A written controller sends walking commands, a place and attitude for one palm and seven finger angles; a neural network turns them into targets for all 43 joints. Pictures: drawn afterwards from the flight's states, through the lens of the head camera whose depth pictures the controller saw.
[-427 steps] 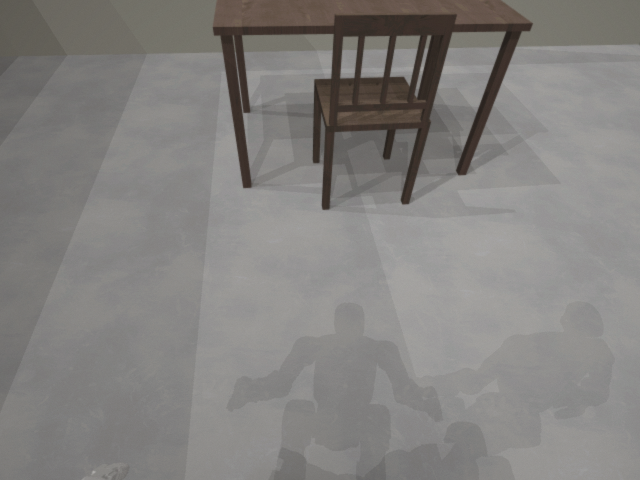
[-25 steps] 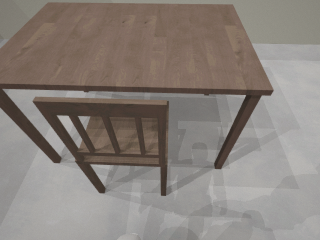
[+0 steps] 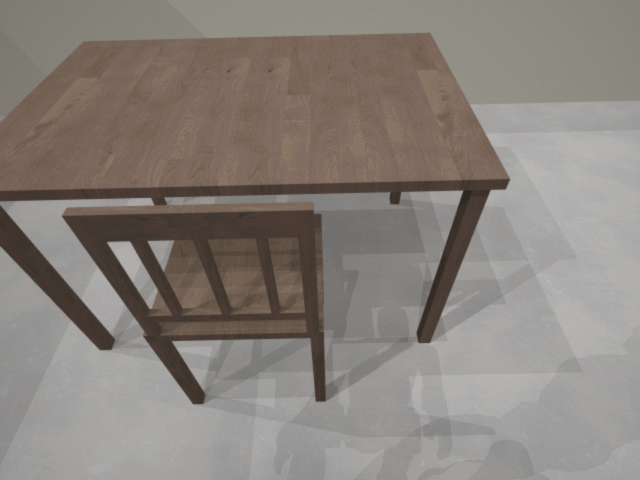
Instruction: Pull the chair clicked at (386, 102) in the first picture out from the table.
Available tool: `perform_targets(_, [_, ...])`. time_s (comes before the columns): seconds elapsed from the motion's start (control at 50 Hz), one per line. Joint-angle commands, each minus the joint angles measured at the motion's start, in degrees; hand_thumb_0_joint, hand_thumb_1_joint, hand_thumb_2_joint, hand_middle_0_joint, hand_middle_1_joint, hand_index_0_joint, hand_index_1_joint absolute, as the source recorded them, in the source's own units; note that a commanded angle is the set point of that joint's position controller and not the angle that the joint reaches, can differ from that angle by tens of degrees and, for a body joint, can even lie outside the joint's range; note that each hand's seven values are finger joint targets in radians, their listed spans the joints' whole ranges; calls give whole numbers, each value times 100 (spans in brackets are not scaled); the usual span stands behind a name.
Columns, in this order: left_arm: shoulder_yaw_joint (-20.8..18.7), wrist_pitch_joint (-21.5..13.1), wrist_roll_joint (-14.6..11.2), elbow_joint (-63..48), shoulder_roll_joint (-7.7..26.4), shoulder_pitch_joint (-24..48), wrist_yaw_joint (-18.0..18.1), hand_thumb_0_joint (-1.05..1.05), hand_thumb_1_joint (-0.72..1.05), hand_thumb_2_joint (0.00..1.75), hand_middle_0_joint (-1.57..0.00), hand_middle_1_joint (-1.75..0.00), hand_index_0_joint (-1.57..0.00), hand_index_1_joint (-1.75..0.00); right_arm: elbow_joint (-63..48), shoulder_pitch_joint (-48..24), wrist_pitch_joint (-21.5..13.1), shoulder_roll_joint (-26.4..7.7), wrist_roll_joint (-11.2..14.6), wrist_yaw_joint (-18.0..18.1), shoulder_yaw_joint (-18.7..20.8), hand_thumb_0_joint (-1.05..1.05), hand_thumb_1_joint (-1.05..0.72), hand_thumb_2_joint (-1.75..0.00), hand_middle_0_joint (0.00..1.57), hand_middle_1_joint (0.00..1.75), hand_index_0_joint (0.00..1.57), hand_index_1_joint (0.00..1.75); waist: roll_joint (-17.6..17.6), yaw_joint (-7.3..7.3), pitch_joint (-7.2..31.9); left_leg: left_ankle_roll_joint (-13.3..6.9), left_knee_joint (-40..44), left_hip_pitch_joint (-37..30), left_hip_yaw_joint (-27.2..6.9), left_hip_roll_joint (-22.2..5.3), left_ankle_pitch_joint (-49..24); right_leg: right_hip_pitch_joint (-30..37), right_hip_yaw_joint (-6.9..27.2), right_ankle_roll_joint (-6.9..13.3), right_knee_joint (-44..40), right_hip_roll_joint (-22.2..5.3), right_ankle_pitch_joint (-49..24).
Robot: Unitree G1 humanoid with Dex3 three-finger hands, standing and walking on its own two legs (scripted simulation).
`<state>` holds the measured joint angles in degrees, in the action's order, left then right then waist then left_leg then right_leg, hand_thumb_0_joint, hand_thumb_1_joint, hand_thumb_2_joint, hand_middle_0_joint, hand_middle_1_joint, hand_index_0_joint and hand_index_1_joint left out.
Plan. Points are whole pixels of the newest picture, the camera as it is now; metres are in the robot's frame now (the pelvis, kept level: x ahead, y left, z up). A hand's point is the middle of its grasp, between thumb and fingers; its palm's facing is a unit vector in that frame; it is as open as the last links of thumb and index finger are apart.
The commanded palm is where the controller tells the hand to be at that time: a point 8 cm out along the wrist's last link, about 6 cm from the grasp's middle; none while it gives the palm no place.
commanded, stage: come to a stop and stand still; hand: left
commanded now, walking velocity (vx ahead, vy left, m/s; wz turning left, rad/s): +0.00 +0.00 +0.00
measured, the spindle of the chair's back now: (214, 277) +0.49 +0.24 -0.12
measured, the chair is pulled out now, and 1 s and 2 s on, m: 0.00 0.00 0.00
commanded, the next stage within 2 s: look again from close up in 1.12 s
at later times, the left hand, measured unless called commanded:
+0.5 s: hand out of the picture -0.01 +0.14 -0.18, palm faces +0.05 -0.99 -0.16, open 7.4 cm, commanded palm none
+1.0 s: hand out of the picture +0.02 +0.15 -0.18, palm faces +0.06 -0.98 -0.18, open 7.4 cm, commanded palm none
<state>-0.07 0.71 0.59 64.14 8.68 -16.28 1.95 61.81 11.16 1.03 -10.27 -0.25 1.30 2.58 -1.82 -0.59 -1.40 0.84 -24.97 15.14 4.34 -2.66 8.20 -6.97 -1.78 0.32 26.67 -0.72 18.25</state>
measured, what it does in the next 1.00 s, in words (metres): stands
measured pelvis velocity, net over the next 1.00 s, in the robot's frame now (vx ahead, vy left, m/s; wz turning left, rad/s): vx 0.04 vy -0.01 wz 0.01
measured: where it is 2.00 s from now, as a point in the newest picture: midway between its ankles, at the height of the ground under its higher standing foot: outside the picture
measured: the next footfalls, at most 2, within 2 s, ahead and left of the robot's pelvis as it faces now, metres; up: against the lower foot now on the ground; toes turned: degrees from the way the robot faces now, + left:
none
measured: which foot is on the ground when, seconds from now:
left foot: down 0.00-1.00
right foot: down 0.00-1.00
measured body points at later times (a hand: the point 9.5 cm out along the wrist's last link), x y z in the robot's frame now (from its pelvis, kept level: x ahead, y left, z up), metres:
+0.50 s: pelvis +0.01 -0.02 +0.00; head +0.03 -0.02 +0.45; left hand -0.01 +0.19 -0.16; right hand -0.04 -0.22 -0.16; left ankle +0.06 +0.13 -0.74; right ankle -0.04 -0.11 -0.74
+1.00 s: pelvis +0.04 -0.01 +0.00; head +0.05 +0.00 +0.45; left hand +0.01 +0.20 -0.16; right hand +0.05 -0.23 -0.16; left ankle +0.06 +0.13 -0.74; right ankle -0.04 -0.11 -0.74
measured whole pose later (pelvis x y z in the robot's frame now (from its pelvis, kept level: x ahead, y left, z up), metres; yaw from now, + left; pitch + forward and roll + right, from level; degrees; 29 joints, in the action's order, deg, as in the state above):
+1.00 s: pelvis +0.04 -0.01 +0.00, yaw +1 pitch -1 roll +1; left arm 0.1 -0.3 0.4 65.1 7.6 -17.9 2.8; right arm 66.0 13.5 -0.2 -8.4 -0.3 2.4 0.7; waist 1.4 0.4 -2.4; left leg 1.6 -24.3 11.4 3.7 -2.7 11.4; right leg -1.0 -2.5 0.7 21.9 -0.5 19.5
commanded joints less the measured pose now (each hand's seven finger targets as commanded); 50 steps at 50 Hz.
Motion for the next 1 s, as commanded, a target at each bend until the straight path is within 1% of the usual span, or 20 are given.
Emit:
perform_targets(0.0, [-90, -136, -13, -196, 676, -44, 28, 0, 90, 90, -20, -30, -20, -30, 11, 333, -46, -331, -34, -21, -47, 0, -90, -90, 20, 30, 20, 30, 850, -97, -351, -36, 283, -807, -449, -281, -15, -1140, 674, 147, -1202, -695, -194])
perform_targets(0.06, [-93, -102, -13, -150, 653, -127, 33, 0, 90, 90, -20, -30, -20, -30, 166, 483, -14, -317, -37, -22, -88, 0, -90, -90, 20, 30, 20, 30, 545, -74, -772, -31, 371, -691, -459, -273, 258, -1375, 663, 141, -1375, -624, 549])
perform_targets(0.08, [-99, -96, -19, -133, 634, -199, 33, 0, 90, 90, -20, -30, -20, -30, 205, 519, -10, -292, -43, -20, -99, 0, -90, -90, 20, 30, 20, 30, 406, -49, -823, -26, 377, -665, -453, -259, 286, -1405, 675, 149, -1405, -632, 646])
perform_targets(0.1, [-106, -95, -24, -133, 645, -218, 35, 0, 90, 90, -20, -30, -20, -30, 236, 603, -5, -277, -49, -16, -112, 0, -90, -90, 20, 30, 20, 30, 430, -53, -825, -19, 371, -607, -457, -245, 311, -1354, 681, 155, -1410, -618, 706])
perform_targets(0.12, [-104, -95, -32, -116, 623, -257, 32, 0, 90, 90, -20, -30, -20, -30, 258, 631, -7, -270, -53, -9, -122, 0, -90, -90, 20, 30, 20, 30, 335, -36, -842, -16, 361, -593, -446, -246, 277, -1351, 684, 165, -1415, -625, 703])
perform_targets(0.14, [-110, -90, -26, -117, 639, -290, 35, 0, 90, 90, -20, -30, -20, -30, 287, 669, 5, -244, -47, -10, -121, 0, -90, -90, 20, 30, 20, 30, 382, -15, -911, -14, 344, -545, -437, -242, 341, -1342, 674, 170, -1468, -614, 790])
perform_targets(0.18, [-118, -91, -39, -115, 604, -306, 35, 0, 90, 90, -20, -30, -20, -30, 332, 784, 4, -201, -62, 1, -134, 0, -90, -90, 20, 30, 20, 30, 256, -31, -860, 0, 288, -511, -425, -224, 312, -1322, 712, 198, -1448, -624, 820])
perform_targets(0.22, [-122, -96, -49, -94, 545, -341, 31, 0, 90, 90, -20, -30, -20, -30, 368, 881, -16, -156, -67, 18, -141, 0, -90, -90, 20, 30, 20, 30, 162, -21, -732, -5, 271, -511, -430, -240, 225, -1200, 681, 218, -1382, -615, 672])
perform_targets(0.24, [-119, -96, -46, -98, 541, -377, 30, 0, 90, 90, -20, -30, -20, -30, 372, 906, -17, -157, -51, 28, -141, 0, -90, -90, 20, 30, 20, 30, 184, -7, -749, -13, 280, -504, -438, -264, 235, -1163, 663, 212, -1383, -583, 628])
perform_targets(0.28, [-120, -109, -56, -70, 485, -397, 31, 0, 90, 90, -20, -30, -20, -30, 401, 989, -56, -132, -50, 45, -148, 0, -90, -90, 20, 30, 20, 30, 85, -5, -558, -17, 298, -509, -478, -282, 31, -951, 595, 205, -1241, -570, 253])
perform_targets(0.38, [-107, -128, -58, -8, 355, -548, 47, 0, 90, 90, -20, -30, -20, -30, 447, 1050, -114, -113, -30, 83, -150, 0, -90, -90, 20, 30, 20, 30, 104, 33, -328, -51, 279, -604, -502, -354, -354, -651, 465, 171, -1042, -514, -469])
perform_targets(0.46, [-102, -132, -44, 29, 306, -628, 71, 0, 90, 90, -20, -30, -20, -30, 458, 1060, -141, -95, -15, 98, -132, 0, -90, -90, 20, 30, 20, 30, 154, 39, -277, -80, 252, -665, -500, -390, -635, -511, 379, 136, -924, -498, -924])
perform_targets(0.58, [-95, -140, -23, 36, 269, -710, 97, 0, 90, 90, -20, -30, -20, -30, 429, 957, -148, -90, -12, 108, -118, 0, -90, -90, 20, 30, 20, 30, 208, 38, -324, -110, 204, -747, -467, -405, -842, -477, 334, 94, -869, -512, -1287])
perform_targets(0.66, [-86, -133, -12, 43, 276, -746, 100, 0, 90, 90, -20, -30, -20, -30, 421, 827, -142, -117, -7, 106, -130, 0, -90, -90, 20, 30, 20, 30, 283, 54, -477, -126, 236, -762, -494, -392, -830, -546, 308, 66, -897, -528, -1255])
perform_targets(0.82, [-102, -153, -12, 28, 397, -728, 99, 0, 90, 90, -20, -30, -20, -30, 345, 675, -167, -232, -17, 113, -141, 0, -90, -90, 20, 30, 20, 30, 119, 58, -214, -135, 194, -939, -470, -373, -1170, -253, 298, 50, -860, -568, -1723])
perform_targets(0.86, [-99, -152, -7, 23, 424, -727, 98, 0, 90, 90, -20, -30, -20, -30, 322, 608, -168, -254, -14, 114, -138, 0, -90, -90, 20, 30, 20, 30, 158, 62, -253, -136, 184, -953, -453, -374, -1208, -243, 302, 44, -874, -576, -1860])
perform_targets(0.88, [-103, -156, -11, 27, 442, -731, 96, 0, 90, 90, -20, -30, -20, -30, 319, 611, -175, -265, -13, 115, -143, 0, -90, -90, 20, 30, 20, 30, 138, 60, -156, -139, 174, -998, -452, -374, -1283, -177, 286, 39, -861, -595, -1945])
perform_targets(0.92, [-101, -156, -11, 26, 458, -695, 97, 0, 90, 90, -20, -30, -20, -30, 313, 595, -170, -298, -15, 115, -141, 0, -90, -90, 20, 30, 20, 30, 164, 52, -144, -136, 180, -1011, -447, -376, -1291, -145, 285, 41, -866, -589, -1964])
perform_targets(0.94, [-107, -155, -9, 12, 482, -695, 93, 0, 90, 90, -20, -30, -20, -30, 305, 562, -172, -303, -2, 117, -142, 0, -90, -90, 20, 30, 20, 30, 259, 70, -226, -142, 190, -974, -444, -381, -1275, -140, 275, 27, -893, -573, -2001])
perform_targets(0.98, [-103, -152, -9, 23, 480, -690, 95, 0, 90, 90, -20, -30, -20, -30, 294, 537, -172, -317, -11, 115, -144, 0, -90, -90, 20, 30, 20, 30, 195, 59, -203, -133, 205, -996, -446, -370, -1266, -131, 291, 31, -888, -594, -2001])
